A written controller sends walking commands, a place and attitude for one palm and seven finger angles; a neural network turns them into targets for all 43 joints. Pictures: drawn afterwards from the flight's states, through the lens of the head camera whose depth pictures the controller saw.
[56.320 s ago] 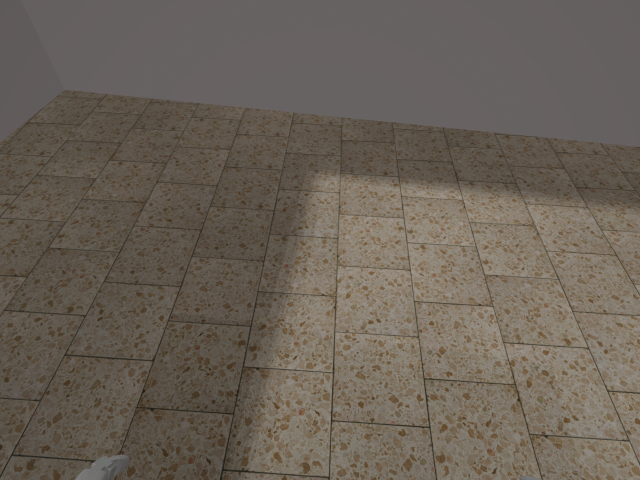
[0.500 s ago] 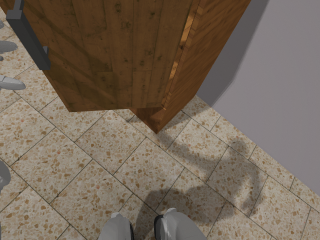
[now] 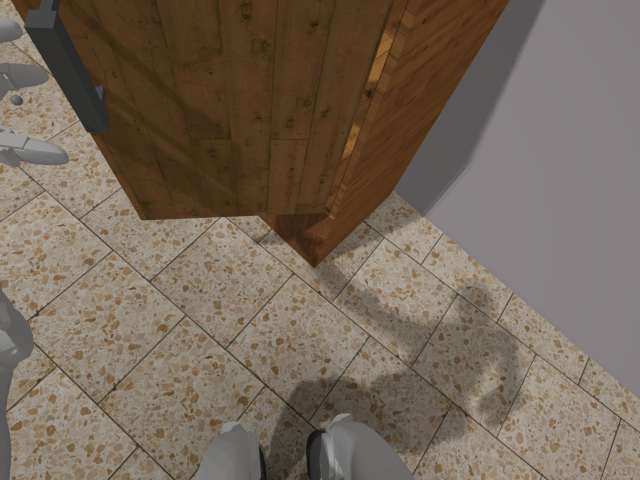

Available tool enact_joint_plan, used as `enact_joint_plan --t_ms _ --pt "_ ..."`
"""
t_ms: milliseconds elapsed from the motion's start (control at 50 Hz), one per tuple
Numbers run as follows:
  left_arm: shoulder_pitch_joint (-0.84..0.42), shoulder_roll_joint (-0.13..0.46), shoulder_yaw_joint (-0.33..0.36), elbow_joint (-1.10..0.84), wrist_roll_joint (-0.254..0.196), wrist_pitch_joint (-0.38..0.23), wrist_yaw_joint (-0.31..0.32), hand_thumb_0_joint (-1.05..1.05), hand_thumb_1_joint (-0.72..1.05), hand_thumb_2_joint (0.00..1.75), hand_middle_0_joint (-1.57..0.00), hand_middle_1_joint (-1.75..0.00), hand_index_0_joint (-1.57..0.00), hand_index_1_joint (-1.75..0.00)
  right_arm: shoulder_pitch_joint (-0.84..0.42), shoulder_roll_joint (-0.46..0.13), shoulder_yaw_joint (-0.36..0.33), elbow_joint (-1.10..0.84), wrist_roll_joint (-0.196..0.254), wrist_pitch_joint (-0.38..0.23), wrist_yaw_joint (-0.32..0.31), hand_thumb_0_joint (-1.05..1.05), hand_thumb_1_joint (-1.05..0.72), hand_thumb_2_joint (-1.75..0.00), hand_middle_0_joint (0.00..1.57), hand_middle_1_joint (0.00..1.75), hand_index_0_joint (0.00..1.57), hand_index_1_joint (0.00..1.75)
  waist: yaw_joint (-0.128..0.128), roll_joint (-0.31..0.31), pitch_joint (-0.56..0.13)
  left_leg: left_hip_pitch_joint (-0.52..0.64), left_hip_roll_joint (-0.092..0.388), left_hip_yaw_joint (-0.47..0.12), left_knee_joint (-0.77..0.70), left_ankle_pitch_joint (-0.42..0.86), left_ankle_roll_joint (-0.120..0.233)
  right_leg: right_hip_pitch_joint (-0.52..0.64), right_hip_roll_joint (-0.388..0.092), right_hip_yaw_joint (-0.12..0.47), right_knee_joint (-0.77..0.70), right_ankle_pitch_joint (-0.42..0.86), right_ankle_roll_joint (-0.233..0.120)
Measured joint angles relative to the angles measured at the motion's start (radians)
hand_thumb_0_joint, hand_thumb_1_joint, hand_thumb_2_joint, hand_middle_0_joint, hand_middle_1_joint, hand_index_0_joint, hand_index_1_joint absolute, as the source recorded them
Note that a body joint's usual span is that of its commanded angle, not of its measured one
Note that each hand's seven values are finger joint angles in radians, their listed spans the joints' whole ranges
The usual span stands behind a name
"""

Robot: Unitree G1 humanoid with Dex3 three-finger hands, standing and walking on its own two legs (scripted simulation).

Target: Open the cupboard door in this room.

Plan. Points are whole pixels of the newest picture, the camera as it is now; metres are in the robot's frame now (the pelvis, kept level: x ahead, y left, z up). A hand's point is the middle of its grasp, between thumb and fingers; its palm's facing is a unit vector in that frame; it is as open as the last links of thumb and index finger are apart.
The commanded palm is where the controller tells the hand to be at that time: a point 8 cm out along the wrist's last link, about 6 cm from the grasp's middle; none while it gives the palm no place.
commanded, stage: move the hooked fingers beside the handle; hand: left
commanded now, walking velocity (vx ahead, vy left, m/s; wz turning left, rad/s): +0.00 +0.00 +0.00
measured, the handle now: (76, 65) +0.57 +0.23 +0.09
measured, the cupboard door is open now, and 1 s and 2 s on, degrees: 50 50 50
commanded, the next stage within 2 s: slide the fingers in behind the handle in 0.02 s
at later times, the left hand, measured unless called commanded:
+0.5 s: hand (46, 108) +0.52 +0.26 +0.08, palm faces +0.04 -1.00 -0.01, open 13.9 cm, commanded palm +0.51 +0.29 +0.08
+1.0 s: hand (76, 107) +0.52 +0.23 +0.08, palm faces +0.01 -1.00 +0.00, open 14.0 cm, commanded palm +0.50 +0.26 +0.08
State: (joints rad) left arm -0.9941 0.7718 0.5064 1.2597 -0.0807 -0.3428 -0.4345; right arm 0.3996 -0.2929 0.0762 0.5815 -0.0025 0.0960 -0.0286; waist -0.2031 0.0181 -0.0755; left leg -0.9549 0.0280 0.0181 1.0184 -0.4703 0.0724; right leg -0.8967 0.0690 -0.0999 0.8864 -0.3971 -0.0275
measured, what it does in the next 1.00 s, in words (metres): stands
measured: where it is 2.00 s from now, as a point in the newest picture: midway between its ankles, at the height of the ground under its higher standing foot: outside the picture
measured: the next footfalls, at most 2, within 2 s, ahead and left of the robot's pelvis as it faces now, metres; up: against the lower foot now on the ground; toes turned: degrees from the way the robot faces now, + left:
none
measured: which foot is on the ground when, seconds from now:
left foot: down 0.00-1.00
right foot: down 0.00-1.00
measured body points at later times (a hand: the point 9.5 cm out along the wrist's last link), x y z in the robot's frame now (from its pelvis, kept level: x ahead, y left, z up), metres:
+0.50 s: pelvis +0.00 +0.00 +0.00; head +0.15 +0.04 +0.42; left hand +0.51 +0.31 +0.08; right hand -0.02 -0.27 -0.09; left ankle +0.00 +0.06 -0.67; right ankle +0.01 -0.11 -0.67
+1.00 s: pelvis +0.00 +0.00 +0.00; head +0.15 +0.03 +0.43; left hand +0.51 +0.28 +0.08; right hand -0.01 -0.27 -0.10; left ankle +0.00 +0.06 -0.67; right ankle +0.01 -0.11 -0.67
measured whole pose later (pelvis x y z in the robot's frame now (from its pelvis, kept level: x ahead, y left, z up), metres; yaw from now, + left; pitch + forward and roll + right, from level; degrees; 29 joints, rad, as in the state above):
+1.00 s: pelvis +0.00 +0.00 +0.00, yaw +0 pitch +23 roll -5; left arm -0.96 0.62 0.42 1.22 -0.11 -0.35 -0.34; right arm 0.42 -0.28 0.06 0.60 -0.01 0.10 0.00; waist -0.19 0.03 -0.09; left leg -0.94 0.02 0.02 1.01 -0.47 0.07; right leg -0.88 0.07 -0.10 0.89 -0.41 -0.03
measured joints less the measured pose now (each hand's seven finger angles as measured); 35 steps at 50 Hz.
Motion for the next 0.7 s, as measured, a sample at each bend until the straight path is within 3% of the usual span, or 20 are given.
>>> enact_joint_plan --t_ms 160,300,400,520,700 --pt "0.011 0.029 -0.01 0.021 -0.008 0.022 -0.022 -0.01 -0.5 0.3 -0.3 -1.2 -0.3 -1.2 0.037 -0.002 0.007 0.006 0.004 0.009 -0.002 0.0 -0.9 -0.9 0.2 0.3 0.2 0.3 0.003 0.008 0.002 0.0 0.001 0.003 -0.003 0.002 0.003 0.0 0.001 0.003 -0.005 0.004 0.002" --pt "0.001 -0.021 -0.042 -0.002 -0.034 0.001 -0.023 -0.01 -0.5 0.3 -0.3 -1.2 -0.3 -1.2 0.048 -0.001 0.0 0.033 0.0 0.012 0.004 0.0 -0.9 -0.9 0.2 0.3 0.2 0.3 0.009 0.006 -0.003 -0.003 -0.004 -0.006 -0.002 0.003 0.002 0.002 -0.003 -0.005 -0.006 0.003 0.002" --pt "-0.014 -0.039 -0.052 0.014 -0.01 0.026 0.015 -0.01 -0.5 0.3 -0.3 -1.2 -0.3 -1.2 0.039 -0.005 -0.002 0.022 -0.003 0.006 0.003 0.0 -0.9 -0.9 0.2 0.3 0.2 0.3 -0.004 0.006 -0.001 -0.009 -0.006 -0.007 0.001 0.004 0.003 -0.004 -0.005 -0.006 -0.003 0.002 0.002" --pt "0.01 -0.057 -0.035 -0.014 0.001 -0.002 0.062 -0.01 -0.5 0.3 -0.3 -1.2 -0.32 -1.21 0.033 -0.001 -0.006 0.014 -0.009 -0.001 0.011 0.0 -0.9 -0.9 0.2 0.3 0.2 0.3 -0.005 0.005 -0.001 -0.009 -0.003 0.001 0.001 0.001 0.003 -0.009 -0.002 0.002 0.002 0.001 0.003" --pt "0.016 -0.081 -0.059 -0.033 -0.014 -0.004 0.06 -0.01 -0.5 0.3 -0.3 -1.2 -0.31 -1.21 0.031 0.011 -0.006 0.028 -0.006 0.005 0.017 0.0 -0.9 -0.9 0.2 0.3 0.2 0.3 0.007 0.01 -0.009 0.004 -0.003 -0.006 -0.004 -0.003 -0.001 0.007 0.0 -0.004 -0.007 -0.004 0.0"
